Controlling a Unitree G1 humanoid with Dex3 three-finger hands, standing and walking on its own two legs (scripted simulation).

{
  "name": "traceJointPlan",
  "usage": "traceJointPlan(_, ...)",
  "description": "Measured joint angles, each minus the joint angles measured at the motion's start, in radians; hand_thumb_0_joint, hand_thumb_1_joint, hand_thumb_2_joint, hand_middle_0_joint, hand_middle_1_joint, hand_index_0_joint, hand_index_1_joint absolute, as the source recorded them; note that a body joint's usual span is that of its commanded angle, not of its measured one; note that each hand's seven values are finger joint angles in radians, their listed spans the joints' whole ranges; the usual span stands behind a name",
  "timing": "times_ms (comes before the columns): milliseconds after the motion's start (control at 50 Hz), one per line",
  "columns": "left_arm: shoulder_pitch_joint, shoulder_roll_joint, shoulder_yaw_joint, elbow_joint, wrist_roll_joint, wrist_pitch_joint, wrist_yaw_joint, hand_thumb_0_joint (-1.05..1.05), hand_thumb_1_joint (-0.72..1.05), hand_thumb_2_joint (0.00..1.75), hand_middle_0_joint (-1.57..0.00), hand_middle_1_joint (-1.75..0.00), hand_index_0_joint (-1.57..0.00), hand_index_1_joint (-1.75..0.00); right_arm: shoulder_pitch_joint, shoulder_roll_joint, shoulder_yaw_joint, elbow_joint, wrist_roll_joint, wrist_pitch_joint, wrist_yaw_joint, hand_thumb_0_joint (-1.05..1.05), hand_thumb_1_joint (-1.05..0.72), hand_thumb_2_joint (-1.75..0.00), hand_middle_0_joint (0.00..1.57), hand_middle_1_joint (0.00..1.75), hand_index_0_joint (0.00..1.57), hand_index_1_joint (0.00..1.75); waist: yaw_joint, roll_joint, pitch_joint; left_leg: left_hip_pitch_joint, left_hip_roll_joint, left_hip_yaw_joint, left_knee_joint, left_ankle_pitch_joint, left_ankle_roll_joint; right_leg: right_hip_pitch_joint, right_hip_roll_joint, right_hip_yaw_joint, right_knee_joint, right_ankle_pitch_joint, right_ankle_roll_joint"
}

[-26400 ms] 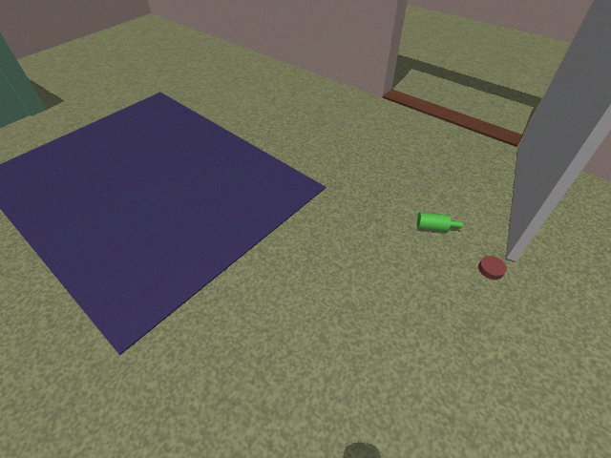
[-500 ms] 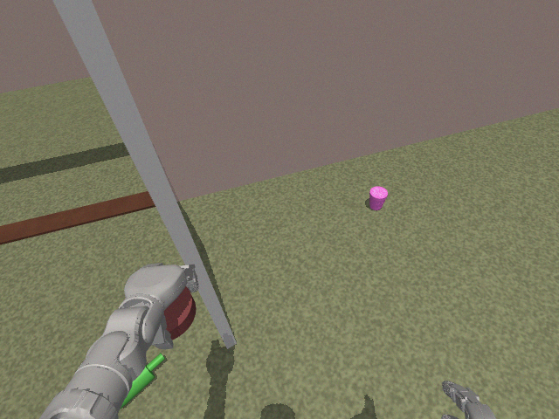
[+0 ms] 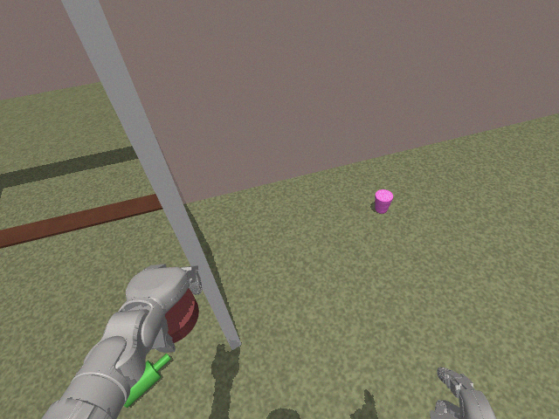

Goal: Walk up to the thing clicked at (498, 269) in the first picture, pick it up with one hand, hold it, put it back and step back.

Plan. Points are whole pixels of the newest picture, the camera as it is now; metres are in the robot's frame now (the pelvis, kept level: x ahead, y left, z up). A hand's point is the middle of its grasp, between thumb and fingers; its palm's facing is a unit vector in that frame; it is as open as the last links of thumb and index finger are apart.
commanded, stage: hold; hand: left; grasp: from above
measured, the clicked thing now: (167, 312) +0.30 +0.23 -0.05
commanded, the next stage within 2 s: crouch in 0.50 s
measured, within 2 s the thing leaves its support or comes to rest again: neither
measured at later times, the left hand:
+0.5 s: hand (168, 308) +0.30 +0.22 -0.03, palm faces -0.43 -0.07 -0.90, open 11.4 cm
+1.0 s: hand (176, 333) +0.29 +0.23 -0.11, palm faces -0.46 -0.02 -0.89, open 11.3 cm
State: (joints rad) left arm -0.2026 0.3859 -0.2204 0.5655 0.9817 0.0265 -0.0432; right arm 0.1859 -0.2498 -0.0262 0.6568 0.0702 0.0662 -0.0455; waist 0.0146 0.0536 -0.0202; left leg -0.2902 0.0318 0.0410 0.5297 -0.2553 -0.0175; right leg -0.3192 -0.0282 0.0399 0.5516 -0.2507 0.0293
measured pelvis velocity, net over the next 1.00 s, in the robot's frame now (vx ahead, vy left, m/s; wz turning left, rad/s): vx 0.00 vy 0.00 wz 0.02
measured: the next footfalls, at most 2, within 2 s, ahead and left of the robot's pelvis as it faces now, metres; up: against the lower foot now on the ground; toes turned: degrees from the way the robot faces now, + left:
none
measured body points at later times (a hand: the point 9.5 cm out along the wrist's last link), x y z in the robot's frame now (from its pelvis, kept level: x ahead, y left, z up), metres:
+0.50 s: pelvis +0.01 +0.00 +0.00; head +0.02 -0.02 +0.45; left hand +0.32 +0.22 +0.02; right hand +0.16 -0.25 -0.11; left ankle +0.01 +0.13 -0.73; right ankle +0.02 -0.14 -0.73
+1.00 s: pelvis +0.00 +0.00 -0.02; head +0.05 +0.00 +0.43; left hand +0.31 +0.23 -0.06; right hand +0.14 -0.26 -0.13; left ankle +0.01 +0.13 -0.73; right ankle +0.03 -0.14 -0.73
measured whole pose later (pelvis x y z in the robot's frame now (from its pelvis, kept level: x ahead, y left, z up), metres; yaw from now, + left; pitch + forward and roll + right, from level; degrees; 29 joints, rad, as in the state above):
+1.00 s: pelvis +0.00 +0.00 -0.02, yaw +1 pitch +8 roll +0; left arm -0.30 0.35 -0.20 0.87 1.10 -0.02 0.19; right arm 0.18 -0.25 -0.05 0.67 0.04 0.09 -0.01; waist -0.02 0.00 -0.04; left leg -0.52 0.03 0.01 0.71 -0.32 -0.02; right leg -0.53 -0.03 0.02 0.71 -0.31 0.03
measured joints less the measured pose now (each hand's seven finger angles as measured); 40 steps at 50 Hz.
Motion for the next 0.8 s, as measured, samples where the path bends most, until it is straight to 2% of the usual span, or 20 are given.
traceJointPlan(140, 0.006, 0.002, -0.005, -0.009, 0.000, 0.001, -0.008, 0.04, -0.25, 0.77, -0.32, -0.90, -0.48, -0.92, -0.009, 0.002, 0.003, -0.001, 0.002, 0.002, -0.003, 0.01, -0.90, -0.90, 0.20, 0.30, 0.20, 0.30, 0.002, -0.001, 0.006, 0.011, -0.001, -0.001, -0.014, 0.004, 0.000, 0.010, -0.001, -0.001, -0.010, 0.002, 0.000)
traceJointPlan(460, -0.010, -0.003, 0.001, 0.019, 0.012, 0.001, 0.016, 0.04, -0.26, 0.79, -0.32, -0.91, -0.48, -0.94, -0.002, 0.002, -0.007, 0.011, 0.001, 0.015, -0.002, 0.01, -0.90, -0.90, 0.20, 0.30, 0.20, 0.30, 0.001, -0.003, 0.004, 0.023, 0.000, -0.001, -0.028, 0.001, -0.001, 0.024, 0.000, -0.002, -0.028, 0.001, 0.000)
traceJointPlan(640, 0.002, 0.000, 0.003, 0.013, 0.008, -0.011, 0.003, 0.04, -0.27, 0.80, -0.32, -0.91, -0.48, -0.94, 0.006, 0.001, -0.012, 0.006, 0.001, 0.024, -0.002, 0.01, -0.90, -0.90, 0.20, 0.30, 0.20, 0.30, -0.004, -0.003, 0.007, 0.031, 0.000, -0.001, -0.036, 0.000, -0.001, 0.032, 0.000, -0.003, -0.037, 0.000, 0.000)
traceJointPlan(720, 0.007, -0.006, 0.009, 0.019, 0.015, -0.019, 0.023, 0.04, -0.26, 0.77, -0.32, -0.91, -0.48, -0.93, 0.007, 0.000, -0.012, 0.005, 0.000, 0.028, -0.002, 0.01, -0.90, -0.90, 0.20, 0.30, 0.20, 0.30, -0.003, -0.004, 0.004, 0.029, 0.000, -0.003, -0.034, -0.001, 0.000, 0.031, 0.000, -0.004, -0.036, -0.001, 0.000)
traceJointPlan(800, 0.002, -0.017, 0.017, 0.069, 0.032, -0.025, 0.070, 0.03, -0.24, 0.75, -0.32, -0.91, -0.48, -0.93, 0.003, 0.003, -0.013, 0.001, -0.003, 0.032, 0.003, 0.01, -0.90, -0.90, 0.20, 0.30, 0.20, 0.30, -0.009, -0.011, 0.003, 0.012, -0.002, -0.006, -0.022, -0.004, -0.001, 0.014, -0.002, -0.006, -0.022, -0.006, 0.000)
